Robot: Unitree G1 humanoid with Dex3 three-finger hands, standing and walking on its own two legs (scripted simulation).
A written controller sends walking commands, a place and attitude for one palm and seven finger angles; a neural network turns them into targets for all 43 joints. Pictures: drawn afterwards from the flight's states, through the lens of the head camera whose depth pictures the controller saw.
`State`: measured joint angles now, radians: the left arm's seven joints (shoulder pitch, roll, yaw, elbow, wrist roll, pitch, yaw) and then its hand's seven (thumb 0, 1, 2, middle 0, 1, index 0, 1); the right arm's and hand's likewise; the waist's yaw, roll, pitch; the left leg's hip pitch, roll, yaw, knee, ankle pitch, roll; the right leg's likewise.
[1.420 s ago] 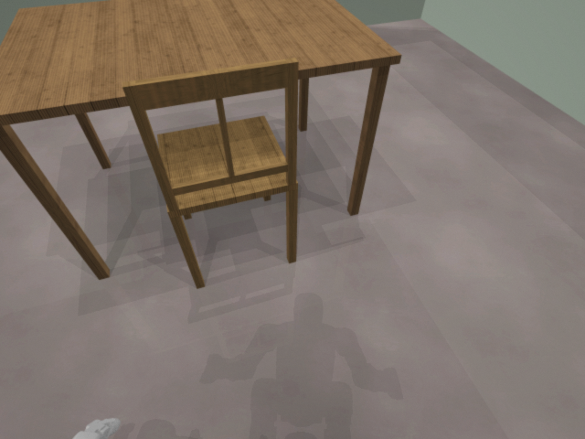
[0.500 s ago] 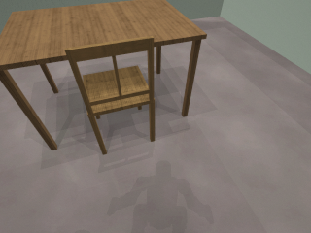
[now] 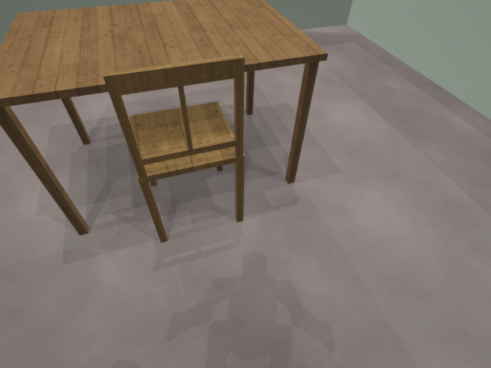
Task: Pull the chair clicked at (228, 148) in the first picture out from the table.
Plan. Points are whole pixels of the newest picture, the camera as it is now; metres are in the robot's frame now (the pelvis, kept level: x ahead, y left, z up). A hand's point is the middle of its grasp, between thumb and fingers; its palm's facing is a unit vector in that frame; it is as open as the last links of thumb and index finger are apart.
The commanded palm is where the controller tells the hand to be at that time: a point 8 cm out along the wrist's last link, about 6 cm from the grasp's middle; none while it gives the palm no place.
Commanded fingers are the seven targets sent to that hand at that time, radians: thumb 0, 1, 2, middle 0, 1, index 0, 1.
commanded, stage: look at it before walking up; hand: left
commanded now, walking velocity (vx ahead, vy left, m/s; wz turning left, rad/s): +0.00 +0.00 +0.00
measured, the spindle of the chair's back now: (185, 119) +0.87 +0.25 -0.12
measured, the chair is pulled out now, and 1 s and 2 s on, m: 0.00 0.00 0.00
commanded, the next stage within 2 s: walk around to get in front in 0.22 s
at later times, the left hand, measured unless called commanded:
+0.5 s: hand out of the picture +0.07 +0.25 -0.16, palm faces +0.03 -0.94 -0.33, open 7.4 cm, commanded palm none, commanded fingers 0.00 0.90 0.90 -0.20 -0.30 -0.20 -0.30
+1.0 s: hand out of the picture -0.03 +0.28 -0.18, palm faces +0.35 -0.91 -0.24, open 7.4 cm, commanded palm none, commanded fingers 0.00 0.90 0.90 -0.20 -0.30 -0.20 -0.30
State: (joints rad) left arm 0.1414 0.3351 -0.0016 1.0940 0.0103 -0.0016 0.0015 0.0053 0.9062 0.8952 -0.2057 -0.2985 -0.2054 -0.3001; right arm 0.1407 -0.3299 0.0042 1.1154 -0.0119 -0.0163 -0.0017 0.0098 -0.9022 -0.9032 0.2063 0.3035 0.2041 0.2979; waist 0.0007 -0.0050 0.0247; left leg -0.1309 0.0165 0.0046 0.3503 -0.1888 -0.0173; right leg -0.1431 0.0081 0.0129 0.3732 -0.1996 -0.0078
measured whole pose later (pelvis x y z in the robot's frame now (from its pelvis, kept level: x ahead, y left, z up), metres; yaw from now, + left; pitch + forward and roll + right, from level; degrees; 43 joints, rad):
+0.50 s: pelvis +0.00 +0.00 +0.00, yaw +3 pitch -1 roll +0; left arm 0.13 0.32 0.01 1.05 0.01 0.02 0.02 0.00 0.91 0.90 -0.20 -0.30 -0.20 -0.30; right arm 0.14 -0.31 0.00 1.08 -0.01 0.01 0.00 0.01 -0.90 -0.90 0.20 0.30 0.20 0.30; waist -0.01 -0.01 0.03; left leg -0.19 -0.01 -0.03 0.41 -0.21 -0.01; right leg -0.18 -0.02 -0.02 0.44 -0.24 0.01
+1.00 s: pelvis -0.03 +0.06 -0.01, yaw +19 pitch +1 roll -2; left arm 0.18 0.26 0.07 0.95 0.02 0.06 0.02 0.01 0.91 0.90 -0.20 -0.30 -0.20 -0.30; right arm 0.27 -0.18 -0.04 0.97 -0.02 0.01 -0.01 0.01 -0.90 -0.90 0.21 0.30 0.20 0.30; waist -0.02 -0.03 0.07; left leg -0.30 -0.06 -0.01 0.47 -0.18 0.08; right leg -0.50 -0.08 0.01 1.13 -0.35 0.09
